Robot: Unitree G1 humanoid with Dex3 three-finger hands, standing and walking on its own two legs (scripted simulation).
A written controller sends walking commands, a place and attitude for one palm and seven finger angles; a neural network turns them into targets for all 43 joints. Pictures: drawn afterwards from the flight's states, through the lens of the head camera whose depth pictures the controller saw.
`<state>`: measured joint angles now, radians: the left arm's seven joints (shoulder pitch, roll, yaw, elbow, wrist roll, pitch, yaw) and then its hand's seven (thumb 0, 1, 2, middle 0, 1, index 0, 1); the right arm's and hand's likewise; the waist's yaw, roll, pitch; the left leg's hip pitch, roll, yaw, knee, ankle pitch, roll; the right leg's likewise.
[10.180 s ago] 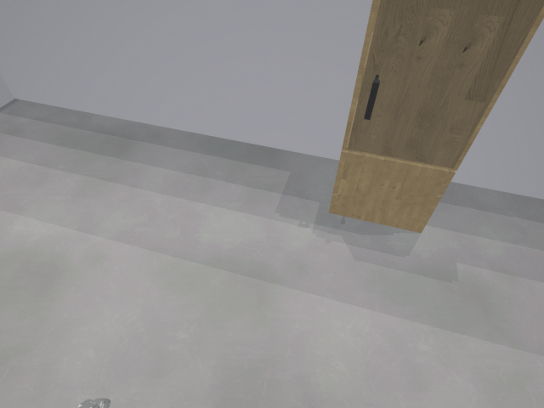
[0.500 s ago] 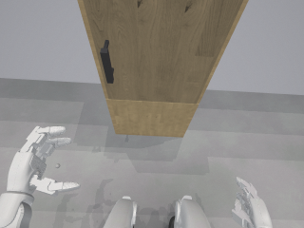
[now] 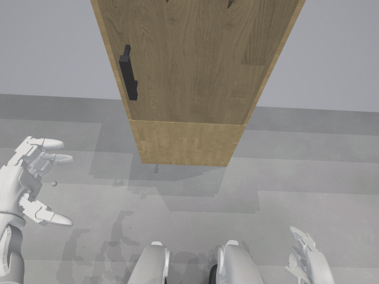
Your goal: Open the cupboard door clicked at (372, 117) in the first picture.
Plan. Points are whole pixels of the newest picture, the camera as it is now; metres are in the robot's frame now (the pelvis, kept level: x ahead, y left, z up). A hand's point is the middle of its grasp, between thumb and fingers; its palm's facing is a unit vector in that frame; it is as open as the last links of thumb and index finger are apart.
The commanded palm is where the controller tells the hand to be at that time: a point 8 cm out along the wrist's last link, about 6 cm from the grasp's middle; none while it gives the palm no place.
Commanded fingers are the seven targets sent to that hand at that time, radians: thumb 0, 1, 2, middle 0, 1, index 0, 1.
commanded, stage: raise the hand with hooked fingers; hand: left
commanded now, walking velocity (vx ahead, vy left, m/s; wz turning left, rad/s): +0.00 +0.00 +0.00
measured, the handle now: (130, 74) +0.59 +0.20 +0.02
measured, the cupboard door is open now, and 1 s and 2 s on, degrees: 0 0 0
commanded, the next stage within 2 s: move the hooked fingers beside the handle in 0.46 s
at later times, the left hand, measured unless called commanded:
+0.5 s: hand (51, 183) +0.29 +0.28 +0.04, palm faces +0.04 -1.00 -0.05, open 14.0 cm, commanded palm +0.26 +0.32 +0.05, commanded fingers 0.00 -0.50 0.30 -0.30 -1.20 -0.30 -1.20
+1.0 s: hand (70, 151) +0.35 +0.27 +0.04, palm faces +0.03 -1.00 -0.04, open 14.0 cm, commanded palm +0.34 +0.32 +0.04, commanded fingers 0.00 -0.50 0.30 -0.30 -1.20 -0.30 -1.20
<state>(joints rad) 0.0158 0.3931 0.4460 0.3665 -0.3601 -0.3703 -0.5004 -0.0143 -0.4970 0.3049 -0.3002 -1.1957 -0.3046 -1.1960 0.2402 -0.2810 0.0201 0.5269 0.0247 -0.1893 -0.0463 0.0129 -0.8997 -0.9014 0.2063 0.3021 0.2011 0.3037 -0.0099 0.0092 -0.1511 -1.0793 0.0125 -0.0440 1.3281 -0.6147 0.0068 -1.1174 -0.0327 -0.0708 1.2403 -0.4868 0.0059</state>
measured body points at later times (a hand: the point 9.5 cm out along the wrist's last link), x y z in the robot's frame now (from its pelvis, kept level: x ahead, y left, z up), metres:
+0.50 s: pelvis +0.00 +0.01 +0.00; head +0.11 +0.03 +0.44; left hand +0.28 +0.33 +0.04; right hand +0.18 -0.24 -0.08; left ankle +0.01 +0.11 -0.62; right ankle +0.06 -0.13 -0.62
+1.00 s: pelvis +0.00 +0.00 +0.00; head +0.12 +0.03 +0.43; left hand +0.35 +0.32 +0.04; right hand +0.14 -0.26 -0.09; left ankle +0.01 +0.11 -0.62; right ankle +0.06 -0.13 -0.62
